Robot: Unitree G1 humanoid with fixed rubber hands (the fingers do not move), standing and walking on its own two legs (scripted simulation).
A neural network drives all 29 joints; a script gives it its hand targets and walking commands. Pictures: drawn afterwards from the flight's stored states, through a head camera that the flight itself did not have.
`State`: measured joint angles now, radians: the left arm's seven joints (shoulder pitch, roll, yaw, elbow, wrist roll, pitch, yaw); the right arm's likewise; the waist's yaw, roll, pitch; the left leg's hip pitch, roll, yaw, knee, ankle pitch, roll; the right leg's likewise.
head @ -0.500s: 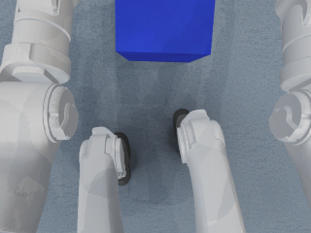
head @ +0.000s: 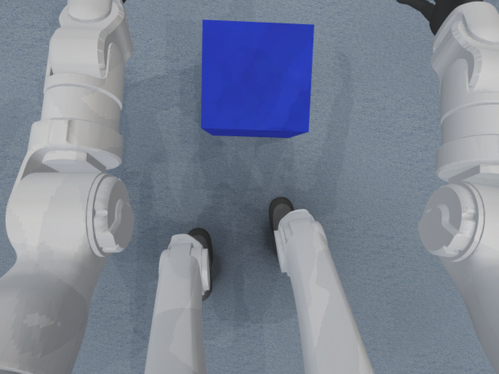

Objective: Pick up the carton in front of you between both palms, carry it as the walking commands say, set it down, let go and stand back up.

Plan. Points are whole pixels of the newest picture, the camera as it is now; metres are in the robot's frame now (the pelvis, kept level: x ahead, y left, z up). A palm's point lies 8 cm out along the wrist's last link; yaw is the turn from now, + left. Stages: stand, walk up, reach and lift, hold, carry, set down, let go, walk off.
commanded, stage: set down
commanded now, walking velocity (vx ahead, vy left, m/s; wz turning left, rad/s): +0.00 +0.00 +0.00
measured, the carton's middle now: (253, 90) +0.53 -0.10 -0.46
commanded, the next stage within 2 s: let go in 0.10 s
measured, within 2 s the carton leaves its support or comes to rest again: neither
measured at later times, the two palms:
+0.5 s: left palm (37, 83) +0.48 +0.11 +0.01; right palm out of the picture +0.42 -0.30 +0.01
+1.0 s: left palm out of the picture +0.32 +0.20 +0.10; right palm out of the picture +0.25 -0.24 +0.12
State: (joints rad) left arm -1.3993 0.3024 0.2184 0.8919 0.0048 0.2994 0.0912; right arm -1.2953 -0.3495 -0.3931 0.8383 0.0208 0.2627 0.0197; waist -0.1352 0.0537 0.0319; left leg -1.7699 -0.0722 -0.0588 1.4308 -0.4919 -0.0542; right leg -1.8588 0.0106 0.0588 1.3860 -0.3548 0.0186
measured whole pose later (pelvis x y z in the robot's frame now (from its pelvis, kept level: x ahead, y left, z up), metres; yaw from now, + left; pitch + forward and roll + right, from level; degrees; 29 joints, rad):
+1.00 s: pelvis +0.09 +0.00 +0.19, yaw -4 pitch +9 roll +0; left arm 0.04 0.17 0.10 0.54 0.04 0.00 -0.01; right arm 0.14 -0.20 -0.05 0.44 0.01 0.01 0.08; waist -0.06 -0.01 0.03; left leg -0.38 -0.01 -0.07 0.51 -0.30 -0.02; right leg -0.47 0.02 0.06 0.50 -0.20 0.01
